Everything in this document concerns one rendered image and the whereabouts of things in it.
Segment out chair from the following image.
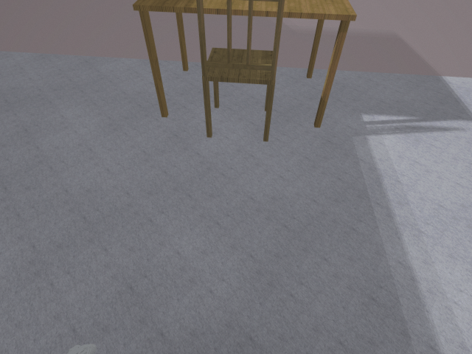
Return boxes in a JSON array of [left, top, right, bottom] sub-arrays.
[[196, 0, 285, 142]]

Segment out table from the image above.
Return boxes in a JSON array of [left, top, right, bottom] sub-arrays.
[[133, 0, 357, 128]]

